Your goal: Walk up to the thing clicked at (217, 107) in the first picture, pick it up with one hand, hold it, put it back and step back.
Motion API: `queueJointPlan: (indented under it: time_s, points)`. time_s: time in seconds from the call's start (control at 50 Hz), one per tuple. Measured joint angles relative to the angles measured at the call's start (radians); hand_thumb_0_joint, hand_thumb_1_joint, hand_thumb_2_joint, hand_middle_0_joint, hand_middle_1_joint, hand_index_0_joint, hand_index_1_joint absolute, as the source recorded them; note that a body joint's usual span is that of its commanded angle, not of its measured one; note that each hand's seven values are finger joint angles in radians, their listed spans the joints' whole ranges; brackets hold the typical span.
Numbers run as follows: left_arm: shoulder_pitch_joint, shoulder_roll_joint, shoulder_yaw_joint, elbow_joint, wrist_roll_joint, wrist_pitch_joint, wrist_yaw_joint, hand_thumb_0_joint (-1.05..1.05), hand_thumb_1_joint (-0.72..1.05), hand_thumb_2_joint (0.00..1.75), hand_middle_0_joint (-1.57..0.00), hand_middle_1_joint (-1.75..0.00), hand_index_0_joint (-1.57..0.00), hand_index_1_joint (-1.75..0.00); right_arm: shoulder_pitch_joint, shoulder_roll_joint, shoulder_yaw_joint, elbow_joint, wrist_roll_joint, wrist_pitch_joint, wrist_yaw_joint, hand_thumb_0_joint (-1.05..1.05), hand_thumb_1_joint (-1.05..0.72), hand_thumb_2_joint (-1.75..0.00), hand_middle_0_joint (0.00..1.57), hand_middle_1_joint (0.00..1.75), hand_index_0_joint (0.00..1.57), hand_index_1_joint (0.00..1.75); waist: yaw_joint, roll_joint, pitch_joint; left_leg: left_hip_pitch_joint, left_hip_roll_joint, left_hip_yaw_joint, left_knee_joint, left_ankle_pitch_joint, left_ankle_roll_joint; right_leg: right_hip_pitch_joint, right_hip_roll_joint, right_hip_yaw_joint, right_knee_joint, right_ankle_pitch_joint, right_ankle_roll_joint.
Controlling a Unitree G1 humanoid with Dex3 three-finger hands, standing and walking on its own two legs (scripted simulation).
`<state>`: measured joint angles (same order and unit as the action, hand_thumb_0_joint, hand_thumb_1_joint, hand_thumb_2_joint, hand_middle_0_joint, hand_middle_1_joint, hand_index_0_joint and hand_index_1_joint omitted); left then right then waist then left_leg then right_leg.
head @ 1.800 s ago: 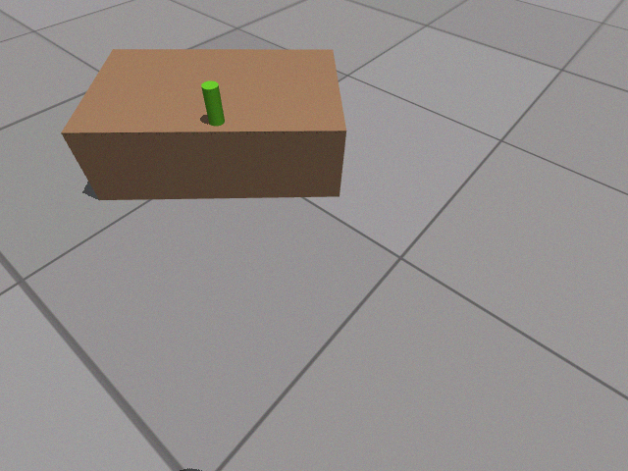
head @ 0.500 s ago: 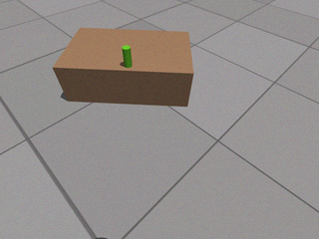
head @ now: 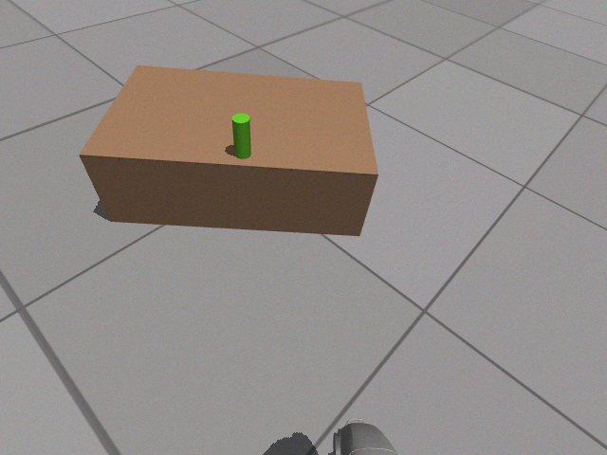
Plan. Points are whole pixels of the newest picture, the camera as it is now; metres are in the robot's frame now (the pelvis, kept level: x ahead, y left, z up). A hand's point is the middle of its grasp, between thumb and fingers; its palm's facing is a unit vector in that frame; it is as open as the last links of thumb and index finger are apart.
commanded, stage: walk up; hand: left
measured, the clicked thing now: (241, 136) +1.17 +0.17 -0.34
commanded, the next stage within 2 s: none
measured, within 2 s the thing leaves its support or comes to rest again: neither
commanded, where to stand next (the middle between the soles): +0.80 -0.05 m, yaw +2 degrees
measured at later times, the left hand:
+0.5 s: hand (161, 349) +0.30 +0.21 -0.13, palm faces +0.00 -0.94 -0.35, open 7.3 cm
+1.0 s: hand (172, 257) +0.49 +0.24 -0.15, palm faces -0.06 -0.94 -0.34, open 7.3 cm
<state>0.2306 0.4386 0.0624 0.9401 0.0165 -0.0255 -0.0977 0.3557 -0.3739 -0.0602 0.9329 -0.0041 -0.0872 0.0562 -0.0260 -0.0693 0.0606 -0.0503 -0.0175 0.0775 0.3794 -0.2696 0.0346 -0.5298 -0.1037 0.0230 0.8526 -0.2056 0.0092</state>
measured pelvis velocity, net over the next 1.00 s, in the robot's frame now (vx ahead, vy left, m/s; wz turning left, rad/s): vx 0.44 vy -0.04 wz -0.01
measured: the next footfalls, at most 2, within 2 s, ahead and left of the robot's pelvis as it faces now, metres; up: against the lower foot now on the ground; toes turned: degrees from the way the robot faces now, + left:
right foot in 0.18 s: +0.27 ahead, -0.16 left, +0.00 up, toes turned -4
left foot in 0.62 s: +0.46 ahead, +0.09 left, +0.00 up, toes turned +7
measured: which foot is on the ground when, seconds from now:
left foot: down 0.00-0.22, up 0.24-0.60, down 0.62-1.00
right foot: up 0.00-0.16, down 0.18-0.66, up 0.68-1.00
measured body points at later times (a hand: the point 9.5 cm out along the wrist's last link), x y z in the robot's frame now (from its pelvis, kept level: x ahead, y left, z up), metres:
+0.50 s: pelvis +0.24 -0.05 +0.00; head +0.26 -0.06 +0.44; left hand +0.30 +0.26 -0.11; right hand +0.34 -0.37 -0.11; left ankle +0.34 +0.11 -0.70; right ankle +0.23 -0.16 -0.74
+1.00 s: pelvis +0.44 -0.04 -0.01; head +0.45 -0.03 +0.44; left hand +0.50 +0.29 -0.12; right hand +0.48 -0.37 -0.10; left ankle +0.42 +0.09 -0.74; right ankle +0.55 -0.21 -0.71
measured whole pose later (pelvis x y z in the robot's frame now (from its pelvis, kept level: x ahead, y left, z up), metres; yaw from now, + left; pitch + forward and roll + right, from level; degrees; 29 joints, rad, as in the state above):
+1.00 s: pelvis +0.44 -0.04 -0.01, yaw +0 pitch -3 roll +1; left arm 0.31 0.44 0.07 0.88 0.01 -0.02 -0.09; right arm 0.35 -0.41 -0.05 0.84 -0.01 -0.09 0.05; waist -0.01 -0.05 0.07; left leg -0.12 0.05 0.12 0.47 -0.29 0.01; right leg -0.49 -0.12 0.00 0.75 -0.22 0.00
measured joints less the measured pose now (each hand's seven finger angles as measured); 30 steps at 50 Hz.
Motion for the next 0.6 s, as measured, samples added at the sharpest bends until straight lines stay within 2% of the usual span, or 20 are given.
queueJointPlan:
  time_s: [0.1,0.18,0.22,0.24,0.3,0.34,0.4,0.48,0.54,0.6]
  points:
    - [-0.038,-0.013,0.002,-0.014,0.004,0.007,-0.013,0.00,0.91,0.90,-0.20,-0.30,-0.21,-0.30,0.033,-0.020,-0.002,-0.010,0.001,-0.002,-0.005,0.01,-0.90,-0.90,0.21,0.30,0.21,0.30,-0.014,0.029,0.010,0.077,-0.001,-0.001,-0.025,-0.063,-0.021,0.015,-0.016,-0.019,-0.195,0.096,-0.020]
    - [-0.068,-0.022,0.006,-0.031,0.002,-0.004,-0.009,0.01,0.91,0.90,-0.20,-0.30,-0.21,-0.30,0.053,-0.035,-0.007,-0.024,-0.003,0.009,-0.015,0.01,-0.90,-0.90,0.21,0.30,0.21,0.30,-0.024,0.059,0.005,0.100,0.023,-0.009,0.048,-0.173,-0.050,0.094,0.017,-0.056,-0.289,0.087,-0.046]
    - [-0.094,-0.046,0.012,-0.040,0.003,-0.021,0.002,0.01,0.91,0.90,-0.20,-0.30,-0.21,-0.30,0.042,-0.047,-0.010,-0.022,-0.003,0.020,-0.025,0.01,-0.90,-0.90,0.21,0.30,0.21,0.30,-0.022,0.117,0.026,0.055,0.083,-0.027,0.224,-0.229,-0.032,0.116,0.061,-0.090,-0.248,0.054,-0.033]
    - [-0.100,-0.051,0.011,-0.055,0.004,-0.032,0.007,0.00,0.91,0.90,-0.20,-0.30,-0.21,-0.30,0.034,-0.043,-0.008,-0.023,0.000,0.027,-0.029,0.01,-0.90,-0.90,0.21,0.30,0.21,0.30,-0.020,0.122,0.034,0.001,0.084,-0.051,0.366,-0.221,-0.019,0.123,0.065,-0.100,-0.220,0.020,-0.032]
    - [-0.093,-0.068,0.001,-0.089,-0.014,-0.053,0.021,0.00,0.91,0.90,-0.20,-0.30,-0.21,-0.30,0.003,-0.034,0.012,-0.021,0.004,0.031,-0.033,0.01,-0.91,-0.90,0.20,0.30,0.20,0.30,0.008,0.095,0.044,-0.169,0.030,-0.078,0.710,-0.207,-0.004,0.181,0.047,-0.095,-0.215,-0.034,-0.040]
    - [-0.069,-0.081,-0.009,-0.098,-0.023,-0.056,0.030,0.00,0.90,0.90,-0.21,-0.30,-0.21,-0.30,-0.022,-0.041,0.014,-0.027,0.011,0.028,-0.030,0.01,-0.91,-0.90,0.20,0.30,0.20,0.30,0.024,0.097,0.042,-0.267,0.025,-0.088,0.783,-0.160,0.002,0.241,0.050,-0.095,-0.266,-0.036,-0.041]
    - [-0.019,-0.084,-0.016,-0.094,-0.023,-0.056,0.036,0.00,0.90,0.90,-0.21,-0.30,-0.21,-0.30,-0.058,-0.051,0.008,-0.057,0.009,0.024,-0.019,0.01,-0.91,-0.90,0.20,0.30,0.20,0.30,0.039,0.103,0.036,-0.376,0.051,-0.102,0.733,-0.084,-0.003,0.312,0.067,-0.093,-0.331,-0.041,-0.043]
    - [0.037,-0.069,-0.017,-0.088,-0.012,-0.049,0.035,0.00,0.90,0.90,-0.21,-0.30,-0.21,-0.30,-0.091,-0.056,-0.006,-0.081,0.000,0.026,-0.002,0.01,-0.91,-0.90,0.20,0.30,0.20,0.30,0.045,0.106,0.032,-0.453,0.096,-0.094,0.529,-0.004,-0.032,0.380,0.089,-0.108,-0.370,-0.074,-0.045]
    - [0.065,-0.048,-0.012,-0.094,-0.005,-0.046,0.030,0.00,0.90,0.90,-0.21,-0.30,-0.21,-0.30,-0.101,-0.052,-0.012,-0.079,-0.007,0.028,0.009,0.01,-0.91,-0.90,0.20,0.30,0.20,0.30,0.059,0.097,0.032,-0.449,0.113,-0.066,0.346,0.067,-0.041,0.416,0.097,-0.124,-0.363,-0.120,-0.036]
    - [0.093,-0.024,-0.009,-0.098,-0.005,-0.042,0.026,0.00,0.90,0.90,-0.21,-0.30,-0.21,-0.30,-0.105,-0.045,-0.015,-0.068,-0.012,0.027,0.013,0.01,-0.91,-0.90,0.20,0.30,0.20,0.30,0.075,0.079,0.025,-0.403,0.106,-0.037,0.227,0.120,-0.033,0.440,0.098,-0.134,-0.319,-0.192,-0.021]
